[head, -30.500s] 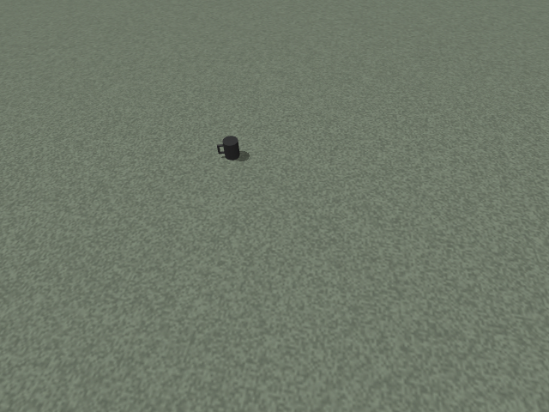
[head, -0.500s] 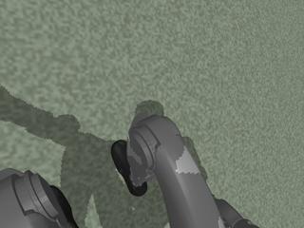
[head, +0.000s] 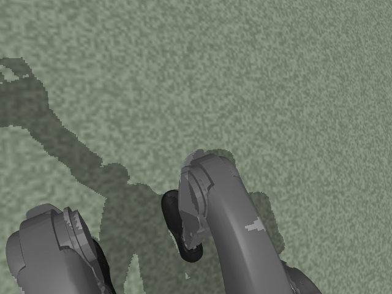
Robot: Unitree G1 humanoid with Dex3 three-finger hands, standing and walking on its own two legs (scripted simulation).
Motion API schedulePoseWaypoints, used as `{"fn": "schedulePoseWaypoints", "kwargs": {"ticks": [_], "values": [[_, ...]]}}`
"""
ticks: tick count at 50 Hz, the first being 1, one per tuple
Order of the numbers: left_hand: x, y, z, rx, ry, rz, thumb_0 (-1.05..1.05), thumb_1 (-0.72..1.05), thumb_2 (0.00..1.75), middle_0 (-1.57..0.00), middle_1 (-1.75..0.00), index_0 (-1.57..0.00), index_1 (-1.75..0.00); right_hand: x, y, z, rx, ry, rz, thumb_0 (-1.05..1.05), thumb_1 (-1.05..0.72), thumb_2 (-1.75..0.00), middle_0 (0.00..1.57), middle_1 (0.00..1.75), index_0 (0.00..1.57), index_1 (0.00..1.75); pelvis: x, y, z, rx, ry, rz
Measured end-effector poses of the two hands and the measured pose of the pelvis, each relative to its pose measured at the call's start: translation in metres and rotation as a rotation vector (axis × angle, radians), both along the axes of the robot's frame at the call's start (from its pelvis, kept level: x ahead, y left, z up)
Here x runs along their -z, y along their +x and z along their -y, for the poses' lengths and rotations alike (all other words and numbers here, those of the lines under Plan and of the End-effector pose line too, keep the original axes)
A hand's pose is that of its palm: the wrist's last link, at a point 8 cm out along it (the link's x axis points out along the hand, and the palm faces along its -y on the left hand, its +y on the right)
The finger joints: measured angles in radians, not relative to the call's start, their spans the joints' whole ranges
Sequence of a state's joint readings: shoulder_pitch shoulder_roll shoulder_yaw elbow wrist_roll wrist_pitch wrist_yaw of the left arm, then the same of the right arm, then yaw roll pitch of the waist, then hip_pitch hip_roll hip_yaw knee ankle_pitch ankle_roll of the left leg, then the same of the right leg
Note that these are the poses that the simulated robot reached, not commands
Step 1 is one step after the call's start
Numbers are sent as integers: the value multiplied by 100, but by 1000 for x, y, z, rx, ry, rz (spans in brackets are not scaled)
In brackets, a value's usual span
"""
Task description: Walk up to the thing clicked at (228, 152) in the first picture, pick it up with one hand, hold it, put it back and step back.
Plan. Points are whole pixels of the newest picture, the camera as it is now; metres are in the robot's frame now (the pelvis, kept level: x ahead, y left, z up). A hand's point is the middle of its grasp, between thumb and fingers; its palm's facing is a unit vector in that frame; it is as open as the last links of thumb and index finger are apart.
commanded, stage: withdraw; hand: left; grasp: from above
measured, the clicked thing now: out of the picture +0.52 +0.33 -0.28
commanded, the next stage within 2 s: home in 0.58 s
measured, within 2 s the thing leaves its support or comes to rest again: neither
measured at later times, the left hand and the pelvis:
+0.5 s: hand out of the picture +0.52 +0.32 -0.10, palm faces -0.41 -0.08 -0.91, open 13.8 cm; pelvis -0.02 +0.00 +0.02, yaw +3 degrees
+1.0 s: hand out of the picture +0.52 +0.32 -0.07, palm faces -0.35 -0.28 -0.89, open 11.7 cm; pelvis -0.01 +0.00 +0.04, yaw +4 degrees
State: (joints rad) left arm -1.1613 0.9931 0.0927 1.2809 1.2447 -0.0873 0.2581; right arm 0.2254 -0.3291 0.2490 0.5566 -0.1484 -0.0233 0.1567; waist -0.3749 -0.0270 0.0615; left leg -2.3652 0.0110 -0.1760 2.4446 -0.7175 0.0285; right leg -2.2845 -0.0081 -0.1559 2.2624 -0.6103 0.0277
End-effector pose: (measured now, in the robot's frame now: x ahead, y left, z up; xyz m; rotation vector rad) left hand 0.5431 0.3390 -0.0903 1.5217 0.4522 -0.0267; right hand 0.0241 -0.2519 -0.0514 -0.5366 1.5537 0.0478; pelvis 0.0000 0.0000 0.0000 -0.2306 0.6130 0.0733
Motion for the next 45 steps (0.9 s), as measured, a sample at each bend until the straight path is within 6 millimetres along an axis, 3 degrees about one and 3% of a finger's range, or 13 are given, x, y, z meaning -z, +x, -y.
{"fn": "schedulePoseWaypoints", "kwargs": {"ticks": [5, 10, 15, 20, 25, 31, 37, 45], "values": [[-56, -4, -17, -68, 14, -40, 0, -58, 105, -9, -105, -8, -106, -2, 20, 5, 17, 0, 50, 0, -92, -91, 20, 30, 20, 30, -17, -2, 0, -18, 16, -12], [-79, -15, -14, -56, -16, -179, 0, -56, 104, -9, -104, -8, -105, -13, 31, 10, 10, -16, 82, 0, -92, -91, 20, 30, 20, 30, -37, -8, 0, -31, 29, -6], [-73, -21, 9, 41, -92, -255, 0, -54, 103, -10, -104, -9, -104, -28, 25, 20, -13, -69, 64, 0, -92, -91, 20, 30, 20, 30, -46, -14, 1, -39, 35, 8], [-61, -18, 23, 136, -101, -199, 0, -51, 102, -12, -102, -12, -103, -36, 7, 31, -10, -148, 27, 0, -92, -91, 20, 30, 20, 30, -38, -18, 3, -36, 31, 15], [-51, -15, 18, 115, -56, -114, 0, -50, 101, -15, -100, -13, -101, -26, -13, 31, 32, -161, -14, 0, -92, -91, 20, 30, 20, 30, -24, -20, 3, -33, 35, 13], [-41, -18, 8, 43, -6, -118, 0, -51, 101, -16, -99, -14, -100, -5, -27, 13, 88, -92, -36, 0, -92, -91, 20, 30, 20, 30, -17, -19, 2, -27, 45, 0], [-47, -11, 4, -1, -20, -123, 0, -51, 100, -16, -98, -15, -99, 7, -26, -4, 105, -33, -35, 0, -92, -91, 20, 30, 20, 30, -16, -16, 2, -25, 51, -9], [-65, -1, 5, -27, -89, -83, 0, -28, 95, -21, -80, -20, -81, -2, -14, -1, 108, -48, -6, 0, -91, -90, 20, 30, 21, 30, -21, -10, 2, -28, 39, -25]]}}
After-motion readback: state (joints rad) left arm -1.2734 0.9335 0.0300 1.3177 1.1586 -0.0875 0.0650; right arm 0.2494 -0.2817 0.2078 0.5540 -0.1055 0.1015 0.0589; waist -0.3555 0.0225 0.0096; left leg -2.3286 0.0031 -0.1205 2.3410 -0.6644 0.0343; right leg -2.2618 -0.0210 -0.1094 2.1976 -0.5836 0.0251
